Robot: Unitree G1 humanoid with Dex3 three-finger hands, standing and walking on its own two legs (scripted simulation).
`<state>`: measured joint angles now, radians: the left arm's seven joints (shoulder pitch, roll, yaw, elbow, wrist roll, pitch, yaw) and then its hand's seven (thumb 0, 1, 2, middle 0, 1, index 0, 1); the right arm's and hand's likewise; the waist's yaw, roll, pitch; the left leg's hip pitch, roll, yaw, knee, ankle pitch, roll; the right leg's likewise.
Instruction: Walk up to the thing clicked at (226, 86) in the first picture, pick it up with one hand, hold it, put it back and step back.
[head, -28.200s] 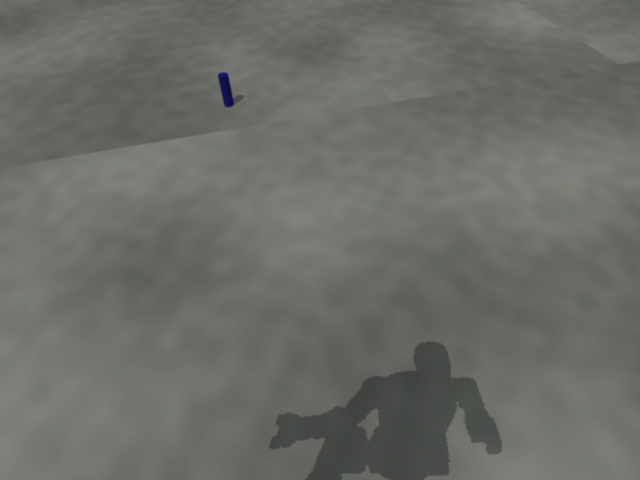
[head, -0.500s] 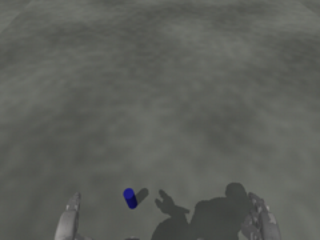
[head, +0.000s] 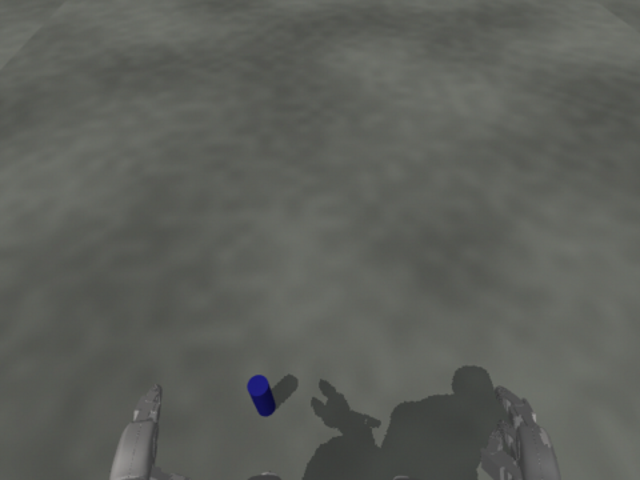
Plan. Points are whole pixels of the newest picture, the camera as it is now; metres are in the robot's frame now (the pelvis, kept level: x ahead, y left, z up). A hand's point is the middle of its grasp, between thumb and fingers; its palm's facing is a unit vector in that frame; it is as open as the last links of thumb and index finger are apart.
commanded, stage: home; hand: left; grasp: from the side
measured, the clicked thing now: (262, 396) +0.42 +0.19 -0.63
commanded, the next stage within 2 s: stand in 0.22 s
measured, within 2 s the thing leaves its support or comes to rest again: neither
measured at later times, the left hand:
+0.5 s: hand (185, 456) +0.17 +0.18 -0.06, palm faces +0.11 -0.95 -0.28, open 16.0 cm
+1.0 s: hand out of the picture +0.09 +0.25 -0.11, palm faces +0.00 -0.93 -0.36, open 7.5 cm
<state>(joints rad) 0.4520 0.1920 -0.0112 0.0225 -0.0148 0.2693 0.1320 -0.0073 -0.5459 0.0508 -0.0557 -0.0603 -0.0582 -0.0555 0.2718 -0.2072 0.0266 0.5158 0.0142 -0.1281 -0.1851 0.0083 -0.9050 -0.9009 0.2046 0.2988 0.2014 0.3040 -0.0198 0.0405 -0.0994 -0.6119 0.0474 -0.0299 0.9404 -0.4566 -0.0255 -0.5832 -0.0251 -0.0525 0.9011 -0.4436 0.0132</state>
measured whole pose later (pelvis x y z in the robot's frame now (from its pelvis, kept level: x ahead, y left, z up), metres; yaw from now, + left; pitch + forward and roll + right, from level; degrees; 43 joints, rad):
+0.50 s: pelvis +0.00 +0.00 +0.00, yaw +0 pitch +7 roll -2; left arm 0.46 0.19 -0.01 0.01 -0.01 0.26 0.13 -0.01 -0.35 0.25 -0.14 -0.18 -0.14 -0.18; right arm 0.27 -0.21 0.02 0.52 0.01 -0.13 -0.19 0.01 -0.91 -0.90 0.20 0.30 0.20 0.30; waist -0.02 0.04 -0.10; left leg -0.61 0.05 -0.03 0.95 -0.46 -0.02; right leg -0.58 -0.03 -0.05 0.90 -0.44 0.02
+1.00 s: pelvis +0.00 +0.01 +0.03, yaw +1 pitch +0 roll +0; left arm 0.24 0.32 0.02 0.80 0.04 0.01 0.02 0.01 0.87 0.89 -0.21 -0.30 -0.21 -0.30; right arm 0.20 -0.32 -0.04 0.89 -0.05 -0.02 -0.01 0.01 -0.91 -0.90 0.20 0.30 0.20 0.30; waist 0.02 0.00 0.03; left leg -0.36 0.01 0.00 0.71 -0.36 0.00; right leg -0.35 -0.06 -0.04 0.72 -0.37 0.03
